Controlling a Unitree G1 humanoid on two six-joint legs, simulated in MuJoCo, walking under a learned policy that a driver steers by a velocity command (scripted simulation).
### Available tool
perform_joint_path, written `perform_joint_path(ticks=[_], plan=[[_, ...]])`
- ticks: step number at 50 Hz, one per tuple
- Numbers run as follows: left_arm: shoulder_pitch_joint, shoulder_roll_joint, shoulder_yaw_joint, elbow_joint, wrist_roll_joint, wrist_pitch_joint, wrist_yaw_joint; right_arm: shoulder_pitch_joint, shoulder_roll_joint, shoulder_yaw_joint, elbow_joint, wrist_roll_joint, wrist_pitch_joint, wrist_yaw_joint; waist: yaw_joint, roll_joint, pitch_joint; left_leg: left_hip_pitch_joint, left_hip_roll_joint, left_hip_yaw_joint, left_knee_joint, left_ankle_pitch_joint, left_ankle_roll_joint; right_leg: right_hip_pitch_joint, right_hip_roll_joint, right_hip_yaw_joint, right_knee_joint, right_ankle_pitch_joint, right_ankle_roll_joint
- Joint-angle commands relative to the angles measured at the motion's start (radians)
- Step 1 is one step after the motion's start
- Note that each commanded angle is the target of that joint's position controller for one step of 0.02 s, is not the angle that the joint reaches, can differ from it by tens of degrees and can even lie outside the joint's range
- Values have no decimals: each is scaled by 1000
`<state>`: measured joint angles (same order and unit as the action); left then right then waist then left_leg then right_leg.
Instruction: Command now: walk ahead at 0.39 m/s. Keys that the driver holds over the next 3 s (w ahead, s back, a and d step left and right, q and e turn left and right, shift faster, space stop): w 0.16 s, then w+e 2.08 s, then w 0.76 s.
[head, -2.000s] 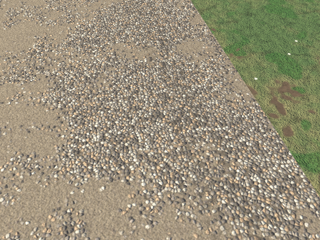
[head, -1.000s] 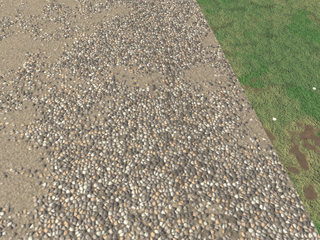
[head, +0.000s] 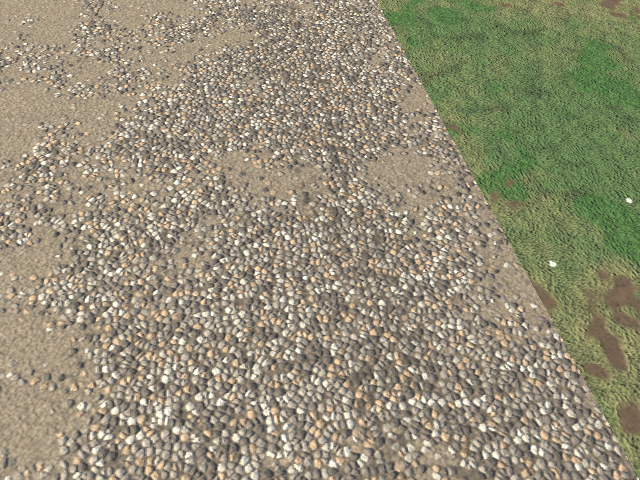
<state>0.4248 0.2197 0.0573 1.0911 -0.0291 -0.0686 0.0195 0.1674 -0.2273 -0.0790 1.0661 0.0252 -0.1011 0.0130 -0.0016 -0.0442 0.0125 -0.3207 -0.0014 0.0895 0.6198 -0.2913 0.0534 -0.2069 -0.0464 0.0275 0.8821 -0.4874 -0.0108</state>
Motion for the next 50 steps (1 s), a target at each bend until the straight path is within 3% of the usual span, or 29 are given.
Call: perform_joint_path(ticks=[1,2,3,4,6,9,11,14,18,21,22,23,24,25,26,27,28,29,30,32,35,38,42,45,47,48,49,50], plan=[[-139,64,5,-143,-30,-57,-12,224,-108,1,30,-14,-22,6,-78,173,13,426,375,-661,-428,-183,209,-645,-15,74,473,77,-73],[-148,73,12,-139,-21,-59,-10,151,-87,15,8,-17,-24,13,-46,112,42,352,328,-530,-441,-108,173,-620,-59,55,429,181,-87],[-150,79,21,-137,-8,-55,-6,119,-78,22,-5,-21,-24,17,-25,99,58,290,287,-432,-456,-15,147,-576,-88,45,363,246,-89],[-138,84,28,-133,-3,-46,-8,121,-59,31,-3,-25,-19,16,-8,110,56,251,245,-348,-468,61,126,-522,-101,34,319,282,-85],[-151,65,30,-135,-1,-28,-12,179,-66,35,12,-28,-14,5,-4,113,61,237,216,-264,-483,208,125,-509,-102,3,256,320,-64],[-269,47,25,-183,7,-17,-15,224,-106,32,15,-33,-8,-17,-15,90,85,259,225,-211,-504,319,139,-588,-102,-8,110,407,-26],[-352,34,16,-213,5,-16,-24,225,-111,32,5,-37,-4,-27,-31,96,97,248,211,-148,-519,324,124,-575,-90,-19,-31,495,-20],[-454,29,3,-248,-1,-16,-42,260,-120,27,6,-32,-7,-34,-57,100,115,260,214,-73,-547,326,111,-526,-59,-51,-170,579,-34],[-541,32,-7,-297,-5,-20,-73,297,-121,21,13,-25,6,-34,-66,89,136,393,257,3,-494,424,94,-532,-32,-62,-267,539,-81],[-487,80,13,-311,0,-22,-91,257,-167,8,-14,-27,20,-41,-1,146,48,467,274,54,-306,931,65,-366,51,-139,-267,408,-134],[-374,122,34,-289,-1,-20,-93,240,-181,4,-27,-32,30,-45,61,174,-24,469,265,73,-148,1078,50,-233,94,-161,-264,370,-155],[-209,175,65,-246,-3,-15,-89,217,-188,5,-45,-32,37,-47,146,170,-112,382,230,94,80,1083,22,2,129,-155,-314,395,-186],[-56,263,94,-222,3,-5,-69,225,-169,16,-78,-43,28,-46,186,43,-223,101,183,96,411,755,-13,324,-36,120,-318,360,-248],[-39,320,94,-226,12,-9,-69,339,-1,66,-111,-46,-10,-18,61,-201,-367,-314,-51,-33,772,-225,-68,640,-297,734,-473,153,-452],[-5,234,75,-215,17,-10,-63,206,-101,43,-133,-2,-59,-3,132,-111,-377,-426,-30,-210,869,-232,-33,649,-281,810,-600,110,-412],[-72,192,63,-223,16,-19,-58,109,-148,30,-173,26,-79,-2,120,-88,-221,-504,25,-198,846,-149,-7,530,-249,645,-607,195,-355],[-167,158,50,-253,14,-27,-60,70,-156,27,-183,15,-86,-12,72,42,-148,-450,75,-195,761,-62,1,350,-206,517,-621,316,-323],[-239,129,40,-275,22,-31,-63,65,-162,14,-179,-3,-78,-22,25,87,-98,-371,104,-187,681,-25,-7,188,-167,418,-636,422,-302],[-269,114,32,-288,31,-32,-61,93,-159,7,-185,-10,-60,-25,-14,73,-84,-299,127,-196,638,-14,-14,89,-139,364,-658,466,-296],[-261,131,33,-291,20,-31,-52,101,-129,4,-207,-24,-32,-30,-42,46,-49,-259,140,-177,528,-15,-44,-23,-115,306,-687,498,-298],[-194,184,46,-290,18,-31,-26,-26,-117,6,-263,-45,-15,-41,-13,18,-1,-282,116,-142,309,148,-91,-107,-76,241,-712,511,-288],[-133,190,49,-287,10,-22,-14,-154,-94,15,-303,-39,-20,-36,39,-11,10,-236,62,-133,44,355,-94,-112,-27,204,-686,445,-233],[-72,185,50,-272,1,-12,-12,-249,-112,16,-350,-20,-30,-20,78,-40,-1,-193,22,-147,-99,402,-87,-30,-54,273,-620,387,-205],[-65,188,52,-281,5,1,-2,-250,-153,5,-369,-15,-48,-3,59,-57,-17,-165,10,-167,-162,284,-64,79,-93,368,-518,396,-193],[-90,175,47,-302,11,9,1,-124,-183,-11,-341,-17,-60,-4,-13,-79,-66,11,3,-144,-215,237,-24,78,-59,378,-407,486,-163],[-114,129,30,-324,18,5,-4,21,-227,-26,-319,-35,-66,-10,-83,-46,-183,250,103,-221,-180,233,33,-9,-5,323,-204,488,-130],[-30,69,12,-349,11,-6,-7,180,-315,-50,-305,-53,-59,-20,-92,156,-350,638,334,-539,-182,155,160,-302,124,183,134,249,-54],[39,91,4,-365,-11,-13,-9,219,-298,-50,-276,-32,-42,-12,-65,398,-408,750,464,-883,-279,-63,243,-541,122,140,347,-112,-34]])
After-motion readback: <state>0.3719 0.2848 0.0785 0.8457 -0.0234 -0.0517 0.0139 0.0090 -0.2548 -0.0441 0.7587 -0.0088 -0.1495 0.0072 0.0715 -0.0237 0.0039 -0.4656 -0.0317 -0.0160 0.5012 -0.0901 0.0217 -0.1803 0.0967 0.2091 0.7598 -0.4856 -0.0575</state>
